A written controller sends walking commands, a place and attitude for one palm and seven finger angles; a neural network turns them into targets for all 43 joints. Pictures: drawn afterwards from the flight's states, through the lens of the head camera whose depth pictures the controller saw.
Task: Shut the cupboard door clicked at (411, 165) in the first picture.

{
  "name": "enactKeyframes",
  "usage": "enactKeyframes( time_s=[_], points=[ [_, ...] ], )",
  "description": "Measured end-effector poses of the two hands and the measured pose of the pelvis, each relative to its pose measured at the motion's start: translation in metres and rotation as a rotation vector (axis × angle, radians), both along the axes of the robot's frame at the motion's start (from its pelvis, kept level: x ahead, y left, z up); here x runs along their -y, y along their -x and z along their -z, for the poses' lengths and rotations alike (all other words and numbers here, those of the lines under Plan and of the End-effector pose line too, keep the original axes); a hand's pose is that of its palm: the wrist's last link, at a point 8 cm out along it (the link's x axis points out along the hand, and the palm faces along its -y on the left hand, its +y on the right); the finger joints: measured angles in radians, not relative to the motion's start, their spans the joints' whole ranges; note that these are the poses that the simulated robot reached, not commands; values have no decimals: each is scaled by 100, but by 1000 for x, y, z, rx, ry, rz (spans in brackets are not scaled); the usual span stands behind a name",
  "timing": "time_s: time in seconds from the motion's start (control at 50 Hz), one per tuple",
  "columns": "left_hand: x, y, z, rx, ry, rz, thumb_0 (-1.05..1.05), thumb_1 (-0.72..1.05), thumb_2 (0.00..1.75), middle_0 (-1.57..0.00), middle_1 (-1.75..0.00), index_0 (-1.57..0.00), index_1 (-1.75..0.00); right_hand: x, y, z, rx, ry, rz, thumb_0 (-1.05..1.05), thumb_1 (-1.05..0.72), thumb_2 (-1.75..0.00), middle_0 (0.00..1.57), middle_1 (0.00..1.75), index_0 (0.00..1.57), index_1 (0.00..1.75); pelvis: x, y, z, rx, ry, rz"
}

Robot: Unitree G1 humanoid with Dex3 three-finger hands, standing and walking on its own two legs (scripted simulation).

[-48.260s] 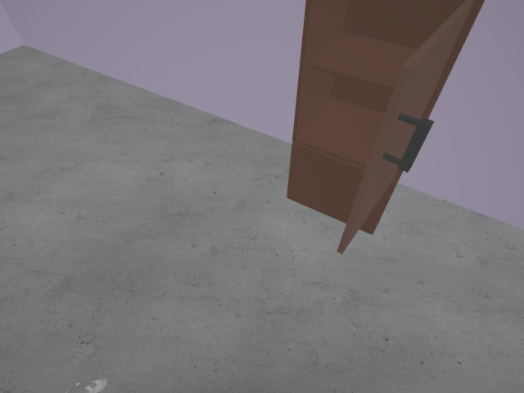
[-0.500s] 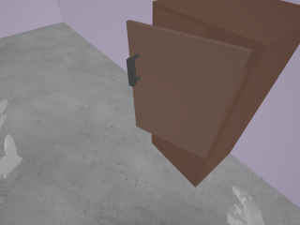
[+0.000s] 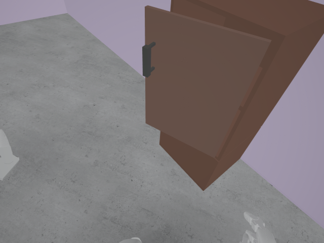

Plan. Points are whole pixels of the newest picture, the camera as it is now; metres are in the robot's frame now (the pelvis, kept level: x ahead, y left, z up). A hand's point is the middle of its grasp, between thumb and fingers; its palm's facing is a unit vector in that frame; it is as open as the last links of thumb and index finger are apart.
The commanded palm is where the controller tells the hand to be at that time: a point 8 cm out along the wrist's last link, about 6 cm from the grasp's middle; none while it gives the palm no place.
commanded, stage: step back with the hand held close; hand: left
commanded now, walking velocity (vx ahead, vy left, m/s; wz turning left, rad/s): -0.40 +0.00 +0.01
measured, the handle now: (149, 59) +0.73 +0.08 +0.08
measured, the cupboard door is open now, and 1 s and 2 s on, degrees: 20 20 20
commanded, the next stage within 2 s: stop stepping back and stand still in 0.36 s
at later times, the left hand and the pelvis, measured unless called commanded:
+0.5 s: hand (7, 233) +0.11 +0.21 +0.19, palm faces +0.25 -0.84 -0.48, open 7.4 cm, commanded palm +0.02 +0.28 +0.20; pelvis -0.13 -0.01 +0.00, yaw -3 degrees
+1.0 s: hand out of the picture +0.01 +0.26 +0.21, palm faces +0.28 -0.81 -0.52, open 7.4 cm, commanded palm -0.04 +0.32 +0.20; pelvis -0.20 +0.02 +0.02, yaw -3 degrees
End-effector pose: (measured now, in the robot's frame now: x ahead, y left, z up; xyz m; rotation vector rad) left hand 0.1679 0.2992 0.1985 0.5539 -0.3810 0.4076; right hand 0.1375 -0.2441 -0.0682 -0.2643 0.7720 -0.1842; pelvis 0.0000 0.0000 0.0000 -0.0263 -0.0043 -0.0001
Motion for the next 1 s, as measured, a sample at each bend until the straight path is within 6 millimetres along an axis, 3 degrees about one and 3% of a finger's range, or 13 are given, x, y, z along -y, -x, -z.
enactKeyframes(
  time_s=[0.14,0.26,0.34,0.42,0.48,0.54,0.6,0.64,0.74,0.8,0.84,0.94,1.0],
  points=[
    [-13,18,-1,-12,-54,23,1,88,90,-21,-31,-22,-30,-2,16,-6,-2,43,4,2,-90,-90,20,30,20,30,-8,16,1,-8,42,-34],
    [-29,44,-9,18,-29,-42,1,88,90,-21,-31,-22,-30,-16,15,-12,8,33,-46,2,-90,-90,20,30,20,30,-7,25,-8,-73,56,-17],
    [-16,50,-3,7,34,-12,1,89,90,-21,-31,-21,-30,-26,12,-16,45,0,-99,2,-90,-90,20,30,20,30,-2,51,-11,-122,44,36],
    [16,60,3,-28,16,117,1,89,90,-20,-30,-21,-30,-26,22,-16,121,-37,-119,2,-90,-90,20,30,21,30,6,97,-5,-114,39,81],
    [37,82,-4,-43,-25,224,1,89,90,-21,-31,-21,-30,-21,48,-18,161,-62,-87,1,-90,-89,20,30,21,30,11,127,-2,-67,79,63],
    [42,120,-16,-34,-84,260,1,88,90,-21,-31,-22,-30,-13,85,-25,150,-60,-31,1,-90,-89,20,30,21,30,17,139,-2,-26,58,49],
    [26,150,-24,-24,-100,175,1,88,90,-22,-31,-22,-30,-1,125,-25,103,-15,21,1,-90,-89,20,30,21,30,14,137,-6,-7,24,70],
    [8,159,-22,12,-58,85,1,88,90,-22,-31,-22,-30,8,148,-18,62,15,52,1,-90,-90,20,30,21,30,8,135,-7,-1,19,64],
    [-32,154,5,44,147,-78,1,88,90,-21,-31,-22,-30,16,195,-1,-78,69,101,2,-90,-90,20,30,20,30,-12,145,-7,24,8,21],
    [-30,149,17,-31,187,-46,1,89,90,-20,-30,-21,-30,5,213,-5,-71,56,123,2,-91,-90,20,30,20,30,-19,161,-11,24,-1,38],
    [-20,150,15,-66,165,17,1,89,90,-20,-30,-21,-30,-6,221,-12,-49,34,123,2,-91,-90,20,30,20,30,-20,171,-16,17,-2,46],
    [3,174,-14,-106,24,166,2,89,90,-21,-31,-21,-30,-31,231,-21,1,-31,100,2,-91,-90,20,30,20,30,-20,190,-25,-8,8,49],
    [-1,193,-28,-118,-62,162,1,89,90,-21,-31,-22,-30,-39,232,-16,-2,-56,85,2,-90,-90,20,30,20,30,-22,198,-25,-2,14,47]
  ],
)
